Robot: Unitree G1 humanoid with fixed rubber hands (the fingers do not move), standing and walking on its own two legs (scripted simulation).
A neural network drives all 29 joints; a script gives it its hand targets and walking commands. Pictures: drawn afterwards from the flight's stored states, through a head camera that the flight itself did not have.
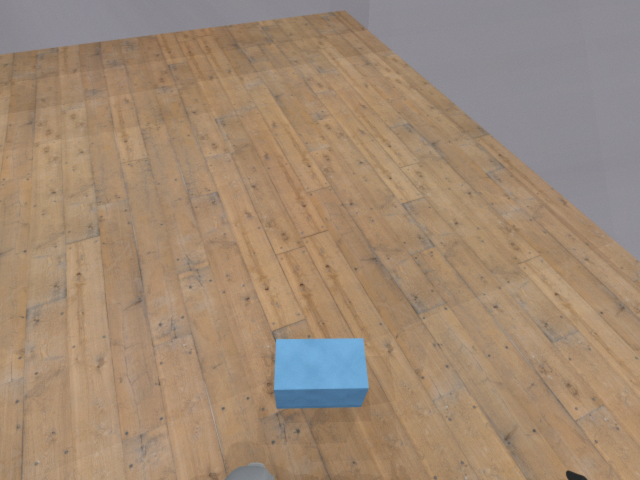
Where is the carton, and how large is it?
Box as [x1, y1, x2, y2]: [274, 338, 368, 408]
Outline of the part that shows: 362,338 276,339 274,393 277,408 360,406 368,388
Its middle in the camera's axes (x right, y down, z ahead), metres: +0.00 +0.39 +1.14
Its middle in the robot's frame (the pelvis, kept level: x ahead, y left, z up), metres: +0.50 +0.01 -0.66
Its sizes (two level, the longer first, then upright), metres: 0.255 0.145 0.168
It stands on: the floor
